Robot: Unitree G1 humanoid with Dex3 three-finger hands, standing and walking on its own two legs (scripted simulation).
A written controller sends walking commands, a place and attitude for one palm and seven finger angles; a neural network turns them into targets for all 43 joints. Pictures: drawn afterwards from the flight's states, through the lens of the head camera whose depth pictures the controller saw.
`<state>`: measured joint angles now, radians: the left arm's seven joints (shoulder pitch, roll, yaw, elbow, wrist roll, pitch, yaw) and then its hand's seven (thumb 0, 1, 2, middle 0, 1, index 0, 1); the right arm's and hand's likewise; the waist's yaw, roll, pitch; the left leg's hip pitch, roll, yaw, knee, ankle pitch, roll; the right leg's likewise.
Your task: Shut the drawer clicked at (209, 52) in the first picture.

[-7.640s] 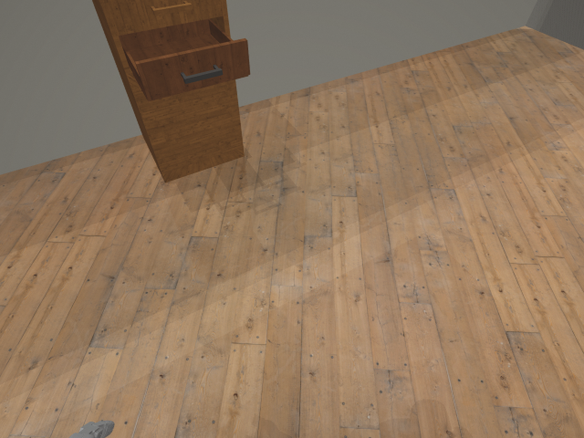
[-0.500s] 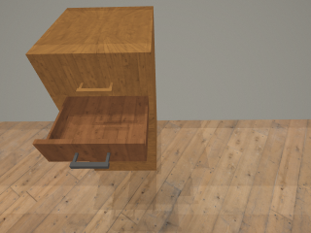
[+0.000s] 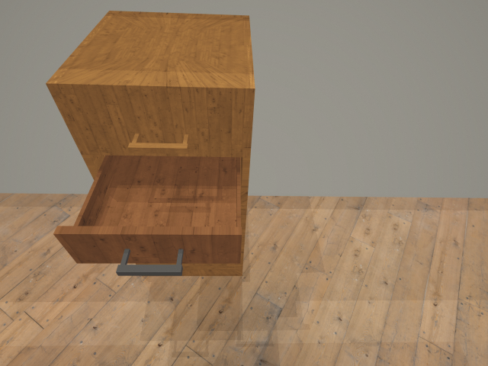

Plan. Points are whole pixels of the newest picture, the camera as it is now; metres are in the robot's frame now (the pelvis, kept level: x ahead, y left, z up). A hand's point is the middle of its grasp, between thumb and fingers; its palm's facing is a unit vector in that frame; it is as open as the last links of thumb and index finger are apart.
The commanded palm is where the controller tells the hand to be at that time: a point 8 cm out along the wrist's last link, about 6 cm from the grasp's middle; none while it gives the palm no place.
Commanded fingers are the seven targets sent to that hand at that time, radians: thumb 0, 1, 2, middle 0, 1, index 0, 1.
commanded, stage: look again from close up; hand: left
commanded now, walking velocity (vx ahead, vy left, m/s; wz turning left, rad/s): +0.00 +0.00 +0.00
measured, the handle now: (151, 262) +0.34 +0.22 -0.12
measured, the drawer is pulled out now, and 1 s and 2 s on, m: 0.24 0.24 0.24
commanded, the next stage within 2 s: raise the hand and make a fist in 0.30 s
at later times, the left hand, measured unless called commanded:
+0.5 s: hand out of the picture +0.04 +0.22 -0.11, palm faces +0.17 -0.96 -0.24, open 7.3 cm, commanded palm +0.07 +0.26 -0.06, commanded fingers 0.00 0.90 0.90 -0.32 -0.43 -0.32 -0.43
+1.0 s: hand out of the picture +0.11 +0.20 -0.05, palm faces +0.15 -0.98 -0.09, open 5.0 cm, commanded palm +0.10 +0.25 -0.05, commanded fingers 0.00 0.90 0.90 -0.82 -0.97 -0.82 -0.97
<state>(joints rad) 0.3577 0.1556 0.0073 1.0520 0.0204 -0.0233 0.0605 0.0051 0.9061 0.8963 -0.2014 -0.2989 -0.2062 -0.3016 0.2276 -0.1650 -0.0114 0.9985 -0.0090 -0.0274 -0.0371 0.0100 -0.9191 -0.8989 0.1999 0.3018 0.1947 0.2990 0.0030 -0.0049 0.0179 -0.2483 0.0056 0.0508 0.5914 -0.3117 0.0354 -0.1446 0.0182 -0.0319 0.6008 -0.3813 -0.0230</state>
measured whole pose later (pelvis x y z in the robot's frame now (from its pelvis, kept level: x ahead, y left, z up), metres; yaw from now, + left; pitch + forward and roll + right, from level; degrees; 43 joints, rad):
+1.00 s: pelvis -0.05 -0.03 -0.10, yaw +3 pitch +15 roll -2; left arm 0.50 0.23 0.21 0.01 -0.29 -0.55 -0.30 0.02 0.90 0.90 -0.63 -0.76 -0.63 -0.77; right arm 0.12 -0.23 -0.02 0.54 0.02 -0.22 -0.06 0.01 -0.91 -0.90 0.20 0.30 0.20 0.30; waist 0.05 0.01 -0.16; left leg -1.02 0.02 -0.06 1.25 -0.50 -0.01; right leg -0.90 0.06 -0.17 1.21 -0.59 -0.10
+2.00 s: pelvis -0.04 +0.02 -0.08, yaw +1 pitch +15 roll -4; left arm 0.57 0.17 -0.05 -0.23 -0.13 -0.38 -0.02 0.02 0.90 0.90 -1.40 -1.60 -1.40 -1.60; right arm 0.24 -0.22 0.03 0.41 0.01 -0.06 0.00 0.02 -0.90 -0.90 0.21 0.30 0.20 0.30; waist 0.00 0.04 -0.18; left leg -0.95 -0.01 0.01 1.19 -0.50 0.07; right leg -0.84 0.03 -0.10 1.14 -0.57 -0.03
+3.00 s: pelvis -0.04 +0.00 -0.11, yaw +1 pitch +21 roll -3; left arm 0.31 0.20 0.09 0.08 -0.20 -0.50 -0.11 0.02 0.90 0.90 -1.40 -1.60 -1.40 -1.60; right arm 0.20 -0.24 0.00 0.52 0.01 -0.07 -0.02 0.02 -0.90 -0.90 0.20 0.30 0.20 0.30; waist -0.02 0.03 -0.20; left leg -1.14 0.01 0.00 1.32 -0.55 0.03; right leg -1.03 0.05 -0.12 1.28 -0.62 -0.07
